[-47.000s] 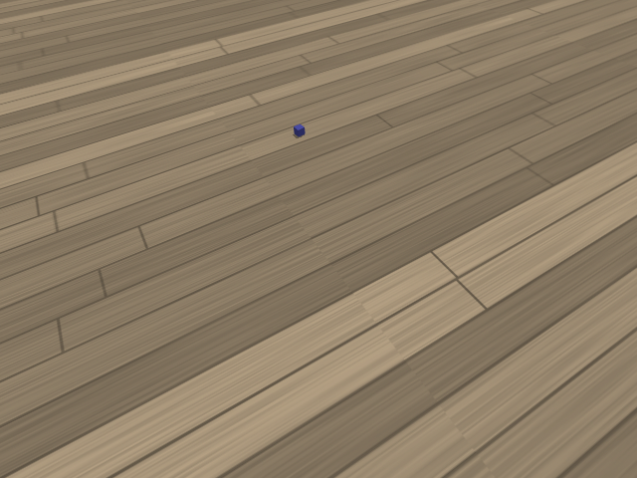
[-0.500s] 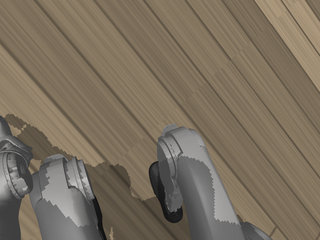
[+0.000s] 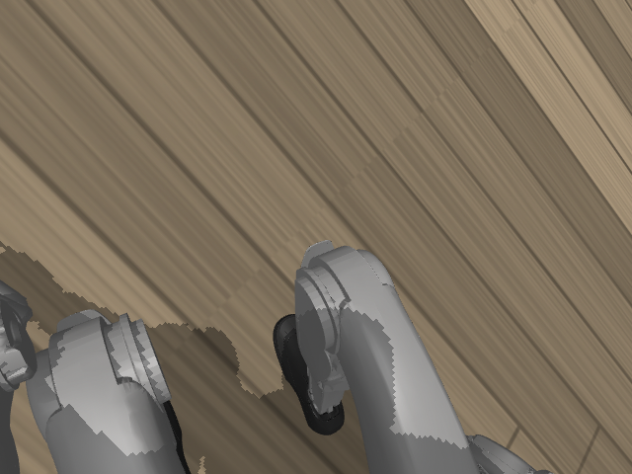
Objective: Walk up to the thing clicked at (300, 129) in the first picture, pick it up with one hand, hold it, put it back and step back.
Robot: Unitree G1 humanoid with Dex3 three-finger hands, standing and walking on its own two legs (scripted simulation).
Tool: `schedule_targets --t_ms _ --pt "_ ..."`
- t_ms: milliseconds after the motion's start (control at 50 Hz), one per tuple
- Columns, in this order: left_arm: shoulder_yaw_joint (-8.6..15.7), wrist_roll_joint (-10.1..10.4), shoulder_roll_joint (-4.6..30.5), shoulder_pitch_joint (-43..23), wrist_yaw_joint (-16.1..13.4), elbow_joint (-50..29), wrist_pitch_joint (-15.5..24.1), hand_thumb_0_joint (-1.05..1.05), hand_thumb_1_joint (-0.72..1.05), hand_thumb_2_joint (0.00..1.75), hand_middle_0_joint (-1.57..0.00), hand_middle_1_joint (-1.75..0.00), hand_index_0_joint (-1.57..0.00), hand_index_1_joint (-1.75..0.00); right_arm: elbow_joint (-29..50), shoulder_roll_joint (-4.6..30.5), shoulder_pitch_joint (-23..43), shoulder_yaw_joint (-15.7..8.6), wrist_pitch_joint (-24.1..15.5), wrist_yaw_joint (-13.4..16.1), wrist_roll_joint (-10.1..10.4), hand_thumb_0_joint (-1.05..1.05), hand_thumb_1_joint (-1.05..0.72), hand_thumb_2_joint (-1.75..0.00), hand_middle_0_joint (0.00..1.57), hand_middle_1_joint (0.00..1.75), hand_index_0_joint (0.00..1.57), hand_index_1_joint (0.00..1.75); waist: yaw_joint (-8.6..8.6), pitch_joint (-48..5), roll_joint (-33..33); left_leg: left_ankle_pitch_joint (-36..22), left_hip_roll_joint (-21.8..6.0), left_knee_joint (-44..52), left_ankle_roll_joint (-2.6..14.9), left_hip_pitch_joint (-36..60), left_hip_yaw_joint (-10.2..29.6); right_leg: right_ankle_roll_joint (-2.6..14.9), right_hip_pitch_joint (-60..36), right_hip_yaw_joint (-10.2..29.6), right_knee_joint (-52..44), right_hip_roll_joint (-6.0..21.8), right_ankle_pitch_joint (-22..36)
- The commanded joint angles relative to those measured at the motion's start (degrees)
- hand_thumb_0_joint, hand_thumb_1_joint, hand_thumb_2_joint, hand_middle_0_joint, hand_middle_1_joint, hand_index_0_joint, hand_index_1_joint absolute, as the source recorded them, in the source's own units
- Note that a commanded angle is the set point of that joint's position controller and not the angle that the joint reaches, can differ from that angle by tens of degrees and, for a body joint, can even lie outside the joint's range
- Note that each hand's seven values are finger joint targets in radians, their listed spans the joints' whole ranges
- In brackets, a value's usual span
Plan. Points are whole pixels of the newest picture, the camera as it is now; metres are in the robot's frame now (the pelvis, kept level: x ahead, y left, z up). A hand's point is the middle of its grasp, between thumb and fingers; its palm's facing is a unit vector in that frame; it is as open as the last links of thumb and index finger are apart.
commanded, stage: rest palm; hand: left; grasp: from above
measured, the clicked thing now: out of the picture +0.34 +0.34 -0.28
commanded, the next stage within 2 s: close in 0.32 s
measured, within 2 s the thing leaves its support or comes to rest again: neither
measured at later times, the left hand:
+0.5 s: hand out of the picture +0.38 +0.32 -0.26, palm faces -0.30 -0.34 -0.89, open 11.9 cm
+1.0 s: hand out of the picture +0.38 +0.32 -0.26, palm faces -0.31 -0.32 -0.90, open 9.7 cm
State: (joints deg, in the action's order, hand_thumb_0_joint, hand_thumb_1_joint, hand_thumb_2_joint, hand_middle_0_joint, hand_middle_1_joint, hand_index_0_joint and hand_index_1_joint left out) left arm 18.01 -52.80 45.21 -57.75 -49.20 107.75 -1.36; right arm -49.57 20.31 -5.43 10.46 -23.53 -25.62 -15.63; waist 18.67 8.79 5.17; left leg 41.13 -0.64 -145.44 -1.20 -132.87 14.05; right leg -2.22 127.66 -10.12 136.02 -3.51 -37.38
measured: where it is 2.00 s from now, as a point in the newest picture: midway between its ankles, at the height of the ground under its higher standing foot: (246, 430)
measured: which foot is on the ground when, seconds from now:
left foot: down 0.00-1.00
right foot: down 0.00-1.00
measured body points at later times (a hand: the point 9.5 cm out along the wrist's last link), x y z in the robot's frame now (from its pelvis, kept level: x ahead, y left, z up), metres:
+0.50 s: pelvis +0.00 +0.00 +0.00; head +0.27 +0.12 +0.34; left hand +0.39 +0.33 -0.21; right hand +0.05 -0.25 -0.06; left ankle +0.07 +0.13 -0.27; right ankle +0.11 -0.11 -0.27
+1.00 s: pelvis +0.00 +0.00 +0.01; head +0.27 +0.12 +0.34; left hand +0.39 +0.33 -0.21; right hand +0.04 -0.24 -0.05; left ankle +0.07 +0.13 -0.27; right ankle +0.11 -0.11 -0.27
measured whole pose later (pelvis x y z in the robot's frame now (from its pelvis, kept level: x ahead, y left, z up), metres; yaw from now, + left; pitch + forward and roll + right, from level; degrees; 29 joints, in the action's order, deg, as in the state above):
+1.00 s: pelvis +0.00 +0.00 +0.01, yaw -1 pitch +26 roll -15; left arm 11.5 -49.2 48.3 -58.0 -47.3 105.8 -1.4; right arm -46.4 20.9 -5.1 14.4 -26.3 -25.5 -14.7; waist 19.2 11.8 7.4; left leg 41.6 -0.5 -145.0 -1.5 -130.8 16.3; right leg -2.3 124.7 -12.0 134.0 -3.8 -37.2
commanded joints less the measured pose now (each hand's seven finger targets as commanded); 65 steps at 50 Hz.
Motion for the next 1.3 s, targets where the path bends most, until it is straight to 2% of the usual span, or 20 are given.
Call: schedule_targets --t_ms 0,140,200,240,300,380,440,460,540,600,640,760,820,960,980,1060,1100,1140,1180,1280 --pt "-1.72 0.47 9.32 -11.87 -1.30 -4.49 -0.09 0.00 -0.31 0.75 -0.24 -0.96 -0.26 -0.93 -0.72 17.31 -11.82 -3.51 -0.81 -0.27 0.64 0.00 -0.91 -0.90 0.20 0.30 0.20 0.30 2.73 -35.35 -21.84 -10.09 -1.81 14.44 1.29 24.53 -5.27 2.86 -20.91 -4.90 -12.57 -1.29 11.88" --pt "-2.40 1.04 9.95 -10.83 -1.02 -4.27 -0.07 0.00 -0.27 0.71 -0.27 -0.93 -0.30 -0.90 -0.55 18.35 -11.22 -3.03 -1.62 -0.16 1.31 0.00 -0.91 -0.91 0.20 0.30 0.20 0.30 2.73 -33.55 -22.91 -9.42 -2.03 15.12 0.97 24.74 -4.45 3.07 -20.51 -5.53 -11.98 -1.20 11.60" --pt "-4.01 1.04 9.35 -11.53 -0.53 -4.14 0.04 0.00 -0.25 0.69 -0.29 -0.91 -0.32 -0.88 -0.19 18.23 -11.20 -2.24 -2.06 -0.24 1.08 0.00 -0.91 -0.91 0.20 0.30 0.20 0.30 3.97 -32.62 -22.61 -9.65 -2.02 14.69 0.98 24.94 -4.54 3.00 -20.84 -5.66 -11.93 -1.42 12.11" --pt "-2.55 1.08 10.58 -9.78 -1.07 -4.47 0.28 0.00 -0.25 0.70 -0.29 -0.91 -0.32 -0.88 -0.24 18.52 -11.99 -2.65 -2.07 0.09 1.57 0.00 -0.91 -0.91 0.20 0.30 0.20 0.30 2.82 -33.82 -22.98 -10.28 -1.90 15.14 1.07 24.98 -4.52 3.10 -22.55 -5.30 -12.59 -1.54 12.54" --pt "-4.28 0.95 9.60 -11.91 -0.91 -4.69 0.41 0.00 -0.20 0.66 -0.33 -0.87 -0.35 -0.84 0.42 18.06 -11.13 -1.96 -2.44 -0.16 1.15 0.00 -0.91 -0.91 0.20 0.30 0.20 0.30 4.18 -32.67 -21.52 -9.70 -1.97 13.93 1.25 23.96 -4.50 2.83 -21.66 -5.54 -12.59 -1.42 12.25" --pt "-3.07 1.37 11.42 -10.18 -1.06 -4.25 0.50 0.00 -0.17 0.63 -0.36 -0.85 -0.39 -0.81 0.18 18.84 -11.62 -1.81 -2.61 0.25 1.38 0.00 -0.91 -0.91 0.20 0.30 0.20 0.30 3.59 -32.97 -21.80 -10.20 -1.98 14.42 1.15 24.46 -4.45 2.81 -23.11 -5.53 -12.93 -1.52 12.54" --pt "-4.80 1.34 10.30 -12.27 -0.67 -5.12 0.76 0.00 -0.04 0.56 -0.44 -0.78 -0.47 -0.74 0.79 18.80 -11.12 -1.36 -2.87 -0.11 1.06 0.00 -0.90 -0.90 0.20 0.30 0.20 0.30 4.36 -32.59 -23.62 -10.79 -2.37 15.19 0.57 26.46 -3.35 3.01 -21.52 -6.35 -11.59 -1.48 13.17" --pt "-3.93 1.74 11.06 -11.72 -1.10 -5.52 0.87 0.00 -0.05 0.56 -0.44 -0.78 -0.47 -0.74 0.57 19.51 -11.65 -1.81 -2.67 0.28 1.36 0.00 -0.90 -0.90 0.20 0.30 0.20 0.30 3.95 -33.75 -24.31 -11.22 -2.41 15.69 0.57 27.18 -3.42 3.16 -23.41 -6.00 -12.43 -1.84 13.78" --pt "-5.30 1.05 10.55 -12.59 -1.52 -5.14 0.33 0.00 0.02 0.50 -0.48 -0.73 -0.52 -0.69 0.48 19.08 -10.94 -1.32 -2.97 0.00 1.20 0.00 -0.90 -0.90 0.20 0.30 0.20 0.30 4.82 -31.43 -24.40 -9.67 -2.36 15.23 0.56 26.35 -3.47 3.10 -21.85 -6.18 -12.34 -1.39 12.57" --pt "-3.96 1.52 11.00 -11.44 -2.01 -5.12 0.08 0.00 0.04 0.49 -0.49 -0.73 -0.53 -0.68 0.90 19.51 -11.61 -1.75 -2.74 0.10 1.73 0.00 -0.90 -0.90 0.20 0.30 0.20 0.30 3.94 -32.69 -24.39 -10.91 -2.41 15.71 0.60 26.49 -3.02 3.05 -23.01 -6.21 -12.81 -1.47 13.39" --pt "-5.76 1.57 9.74 -11.64 -1.58 -4.38 -0.39 0.00 0.07 0.46 -0.52 -0.70 -0.56 -0.65 1.12 18.87 -10.87 -1.04 -2.77 -0.03 1.24 0.00 -0.90 -0.90 0.20 0.30 0.20 0.30 5.06 -31.89 -24.05 -11.60 -2.45 15.29 0.42 26.84 -3.13 2.93 -22.78 -6.30 -12.29 -1.52 14.47" --pt "-6.16 2.06 10.26 -12.03 -1.18 -4.43 -0.76 0.00 0.11 0.42 -0.54 -0.69 -0.59 -0.64 1.74 19.36 -11.07 -0.60 -2.97 -0.22 1.17 0.00 -0.90 -0.90 0.20 0.30 0.20 0.30 5.58 -31.02 -23.58 -10.73 -2.40 15.66 0.52 26.71 -2.99 2.89 -23.01 -6.48 -12.95 -1.79 13.81" --pt "-5.28 3.01 10.44 -9.30 -1.12 -4.50 -0.82 0.00 0.14 0.40 -0.57 -0.67 -0.62 -0.61 1.81 19.41 -10.15 -1.03 -3.05 0.12 1.81 0.00 -0.90 -0.90 0.20 0.30 0.20 0.30 3.93 -30.54 -23.10 -9.38 -2.33 15.63 0.77 25.13 -3.42 2.89 -23.14 -6.12 -13.73 -1.67 12.32" --pt "-8.40 3.35 7.75 -11.59 0.06 -6.18 -0.22 0.00 0.20 0.36 -0.62 -0.60 -0.67 -0.55 2.22 19.10 -11.27 -0.59 -3.03 -0.06 1.23 0.00 -0.90 -0.90 0.20 0.30 0.20 0.30 5.80 -31.27 -22.23 -10.80 -2.36 15.42 0.80 25.85 -3.09 2.86 -23.43 -6.37 -13.88 -2.21 14.08" --pt "-8.11 3.43 8.39 -12.23 -0.01 -6.37 -0.13 0.00 0.22 0.34 -0.64 -0.59 -0.69 -0.54 2.16 19.42 -11.25 -0.63 -3.13 0.05 1.31 0.00 -0.90 -0.90 0.20 0.30 0.20 0.30 6.06 -31.06 -21.91 -10.52 -2.41 15.57 0.84 26.11 -2.86 2.86 -22.88 -6.50 -14.03 -2.16 13.70" --pt "-6.76 3.02 8.88 -8.62 -0.19 -5.43 -0.20 0.00 0.24 0.33 -0.65 -0.57 -0.70 -0.52 1.49 19.15 -11.47 -1.03 -3.11 0.25 2.02 0.00 -0.90 -0.90 0.20 0.30 0.20 0.30 3.72 -30.94 -23.45 -9.47 -2.38 16.77 0.51 26.47 -2.69 3.14 -22.87 -6.41 -14.01 -2.04 12.28" --pt "-8.38 2.87 8.18 -11.01 0.09 -6.14 -0.06 0.00 0.26 0.31 -0.68 -0.55 -0.72 -0.51 1.99 19.06 -11.42 -0.66 -3.25 0.08 1.41 0.00 -0.90 -0.90 0.20 0.30 0.20 0.30 5.25 -30.73 -22.93 -8.93 -2.24 16.86 0.69 25.90 -2.97 3.11 -23.20 -6.38 -14.43 -2.17 12.11" --pt "-7.21 3.19 8.80 -9.41 -0.31 -5.97 -0.06 0.00 0.29 0.29 -0.69 -0.53 -0.74 -0.48 1.92 19.29 -11.24 -1.01 -3.22 0.11 1.71 0.00 -0.89 -0.90 0.20 0.30 0.20 0.30 4.16 -31.10 -23.08 -9.51 -2.34 16.84 0.62 26.32 -2.97 3.16 -23.28 -6.22 -14.41 -2.06 12.31" --pt "-8.17 2.70 8.66 -10.39 -0.17 -6.08 0.00 0.00 0.30 0.28 -0.71 -0.50 -0.75 -0.46 1.68 19.04 -10.99 -0.69 -3.23 0.21 1.55 0.00 -0.90 -0.90 0.20 0.30 0.20 0.30 5.23 -30.37 -22.90 -9.55 -2.39 16.90 0.47 26.58 -2.62 3.07 -22.93 -6.33 -13.87 -1.93 12.72" --pt "-7.29 2.92 8.57 -10.15 -0.87 -5.24 -0.19 0.00 0.33 0.26 -0.73 -0.49 -0.77 -0.44 1.99 19.24 -11.54 -1.08 -2.99 0.33 1.64 0.00 -0.89 -0.90 0.20 0.30 0.20 0.30 4.81 -30.97 -23.22 -9.92 -2.36 16.91 0.52 26.65 -2.71 3.09 -23.54 -6.11 -14.66 -2.12 13.04"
